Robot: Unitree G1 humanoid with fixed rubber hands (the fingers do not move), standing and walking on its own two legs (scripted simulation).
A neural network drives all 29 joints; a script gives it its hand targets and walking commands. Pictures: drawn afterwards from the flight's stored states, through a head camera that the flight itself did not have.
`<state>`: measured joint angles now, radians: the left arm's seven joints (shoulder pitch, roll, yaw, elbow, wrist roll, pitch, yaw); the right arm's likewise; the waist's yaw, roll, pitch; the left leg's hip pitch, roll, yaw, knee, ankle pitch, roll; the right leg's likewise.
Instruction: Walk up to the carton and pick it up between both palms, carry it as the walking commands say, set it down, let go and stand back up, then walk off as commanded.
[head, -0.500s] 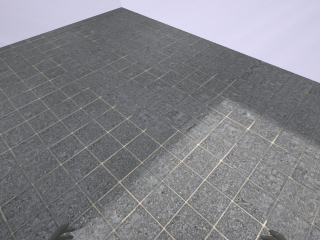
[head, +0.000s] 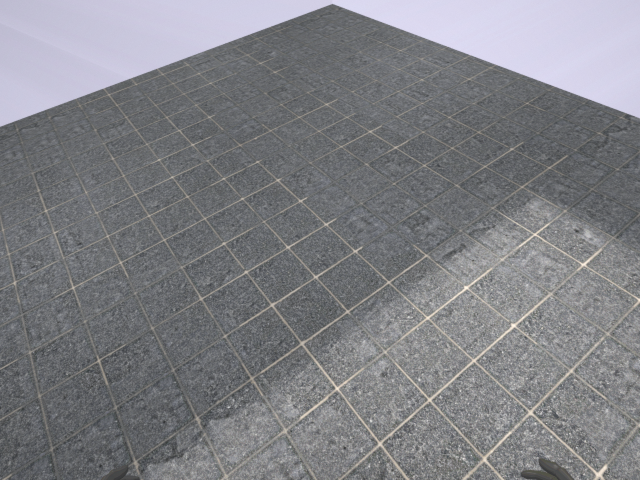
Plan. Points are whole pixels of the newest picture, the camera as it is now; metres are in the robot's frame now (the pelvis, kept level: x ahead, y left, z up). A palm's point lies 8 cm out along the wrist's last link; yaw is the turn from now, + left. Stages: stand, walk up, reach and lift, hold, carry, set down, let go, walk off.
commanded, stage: walk up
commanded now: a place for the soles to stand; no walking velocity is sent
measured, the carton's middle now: out of the picture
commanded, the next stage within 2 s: none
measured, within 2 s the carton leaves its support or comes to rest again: neither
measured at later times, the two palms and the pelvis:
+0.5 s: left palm out of the picture +0.00 +0.39 -0.09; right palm (481, 474) +0.18 -0.17 -0.12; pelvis -0.02 +0.07 -0.01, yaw +15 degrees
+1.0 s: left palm out of the picture -0.08 +0.49 -0.10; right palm (369, 447) +0.21 -0.03 -0.10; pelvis -0.04 +0.16 -0.01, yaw +29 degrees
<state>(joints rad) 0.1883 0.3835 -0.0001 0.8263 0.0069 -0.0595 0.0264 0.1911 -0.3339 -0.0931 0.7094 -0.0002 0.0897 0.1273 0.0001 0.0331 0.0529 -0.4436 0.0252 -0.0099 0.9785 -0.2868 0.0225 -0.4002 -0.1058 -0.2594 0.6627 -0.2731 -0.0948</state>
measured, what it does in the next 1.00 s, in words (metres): steps to the left, turning left: left foot, then right foot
